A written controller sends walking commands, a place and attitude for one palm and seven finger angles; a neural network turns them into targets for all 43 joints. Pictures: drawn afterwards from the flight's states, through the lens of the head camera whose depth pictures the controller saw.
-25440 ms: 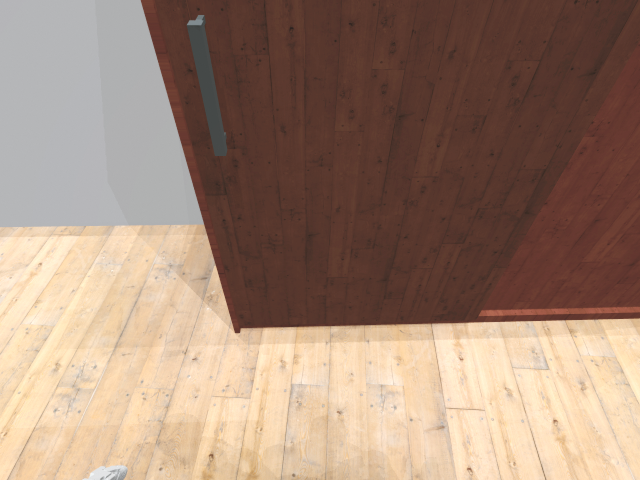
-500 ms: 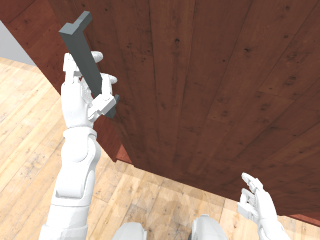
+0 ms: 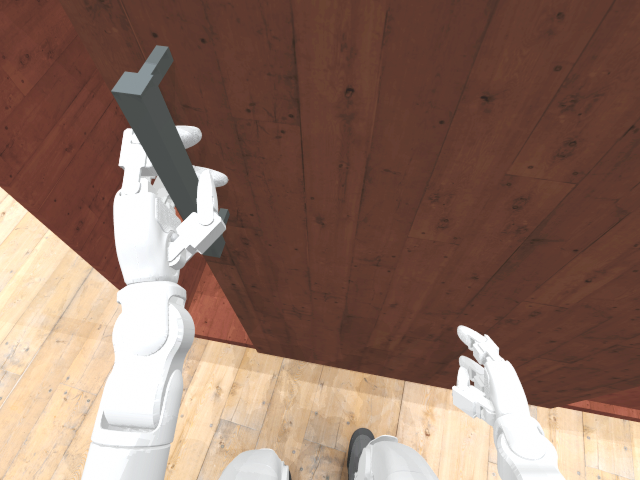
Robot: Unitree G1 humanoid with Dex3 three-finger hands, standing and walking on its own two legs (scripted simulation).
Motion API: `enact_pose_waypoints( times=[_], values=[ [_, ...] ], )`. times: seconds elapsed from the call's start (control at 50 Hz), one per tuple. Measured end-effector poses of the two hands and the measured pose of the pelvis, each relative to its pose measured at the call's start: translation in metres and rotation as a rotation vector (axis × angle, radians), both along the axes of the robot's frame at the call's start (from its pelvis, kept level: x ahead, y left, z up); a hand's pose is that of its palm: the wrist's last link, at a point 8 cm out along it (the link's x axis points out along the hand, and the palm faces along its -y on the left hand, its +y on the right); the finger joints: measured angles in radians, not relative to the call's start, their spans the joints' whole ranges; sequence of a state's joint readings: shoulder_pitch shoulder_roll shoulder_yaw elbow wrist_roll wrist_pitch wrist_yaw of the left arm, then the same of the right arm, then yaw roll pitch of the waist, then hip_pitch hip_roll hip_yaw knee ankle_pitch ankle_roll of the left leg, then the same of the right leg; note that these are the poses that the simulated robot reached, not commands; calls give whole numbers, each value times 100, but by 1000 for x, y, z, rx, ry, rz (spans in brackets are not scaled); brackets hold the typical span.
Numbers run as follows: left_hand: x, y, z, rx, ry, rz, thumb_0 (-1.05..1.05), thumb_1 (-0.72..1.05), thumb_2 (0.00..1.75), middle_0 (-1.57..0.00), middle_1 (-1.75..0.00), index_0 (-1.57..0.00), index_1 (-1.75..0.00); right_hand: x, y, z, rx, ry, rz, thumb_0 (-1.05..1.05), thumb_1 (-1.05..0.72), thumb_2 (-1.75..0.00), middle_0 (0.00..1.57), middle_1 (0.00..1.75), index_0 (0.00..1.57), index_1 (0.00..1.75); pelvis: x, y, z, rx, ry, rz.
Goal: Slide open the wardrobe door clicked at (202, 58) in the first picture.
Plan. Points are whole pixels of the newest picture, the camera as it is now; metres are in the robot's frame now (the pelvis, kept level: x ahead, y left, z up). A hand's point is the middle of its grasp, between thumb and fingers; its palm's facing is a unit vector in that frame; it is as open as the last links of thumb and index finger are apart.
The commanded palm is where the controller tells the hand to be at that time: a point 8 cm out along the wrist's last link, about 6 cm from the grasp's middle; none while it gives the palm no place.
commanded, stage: step sideways, sliding the door along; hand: left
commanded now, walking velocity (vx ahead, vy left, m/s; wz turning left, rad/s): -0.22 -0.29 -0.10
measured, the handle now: (192, 172) +0.37 +0.18 +0.16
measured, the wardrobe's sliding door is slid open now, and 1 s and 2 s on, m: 0.25 0.44 0.67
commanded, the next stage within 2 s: none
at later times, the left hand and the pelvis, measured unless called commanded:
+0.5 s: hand (306, 229) +0.32 +0.06 +0.16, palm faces +0.30 -0.95 -0.09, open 6.6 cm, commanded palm +0.29 +0.04 +0.15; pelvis -0.08 -0.11 +0.01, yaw -5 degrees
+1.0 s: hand (420, 251) +0.31 -0.05 +0.16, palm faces +0.26 -0.96 -0.09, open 6.8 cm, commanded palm +0.27 -0.07 +0.16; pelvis -0.10 -0.22 +0.00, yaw -3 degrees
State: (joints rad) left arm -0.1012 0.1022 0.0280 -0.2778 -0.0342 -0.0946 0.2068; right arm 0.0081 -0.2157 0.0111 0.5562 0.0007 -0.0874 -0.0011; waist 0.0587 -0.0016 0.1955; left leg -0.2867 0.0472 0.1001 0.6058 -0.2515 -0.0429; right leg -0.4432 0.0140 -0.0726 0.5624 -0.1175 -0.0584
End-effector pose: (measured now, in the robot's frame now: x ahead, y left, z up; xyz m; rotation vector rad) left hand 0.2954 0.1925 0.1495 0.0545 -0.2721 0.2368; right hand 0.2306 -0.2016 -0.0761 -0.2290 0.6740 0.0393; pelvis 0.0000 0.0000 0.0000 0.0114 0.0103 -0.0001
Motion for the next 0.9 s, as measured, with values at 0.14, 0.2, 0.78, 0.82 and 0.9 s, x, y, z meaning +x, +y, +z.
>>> enact_pose_waypoints(
  times=[0.14, 0.2, 0.78, 0.82, 0.9],
  values=[
    [1, -23, 5, 56, 21, -107, 1, 78, 83, -43, -140, -14, -135, -65, -31, 11, -30, 61, -79, 1, -91, -90, 19, 30, 20, 30, -22, -15, 11, -50, -51, -56],
    [-1, -33, 7, 52, 58, -102, 2, 77, 82, -42, -140, -19, -137, -92, -40, 12, -8, 98, -101, 1, -91, -90, 20, 30, 20, 30, -30, -27, 19, -82, -51, -87],
    [-18, -147, 13, 11, 148, 21, 1, 80, 84, -31, -139, -5, -131, -173, -195, -2, -18, 143, -145, 1, -90, -90, 20, 30, 20, 30, -98, -176, 11, -90, -56, -72],
    [-19, -156, 12, 22, 139, 38, 1, 79, 85, -32, -139, -5, -131, -168, -202, -9, 8, 131, -132, 1, -90, -90, 20, 30, 21, 30, -97, -193, 4, -70, -50, -68],
    [-19, -174, 12, 48, 125, 68, 0, 77, 86, -37, -139, -5, -130, -158, -222, -21, 20, 117, -154, 1, -90, -90, 20, 30, 21, 30, -99, -211, -2, -57, -28, -48]
  ],
)
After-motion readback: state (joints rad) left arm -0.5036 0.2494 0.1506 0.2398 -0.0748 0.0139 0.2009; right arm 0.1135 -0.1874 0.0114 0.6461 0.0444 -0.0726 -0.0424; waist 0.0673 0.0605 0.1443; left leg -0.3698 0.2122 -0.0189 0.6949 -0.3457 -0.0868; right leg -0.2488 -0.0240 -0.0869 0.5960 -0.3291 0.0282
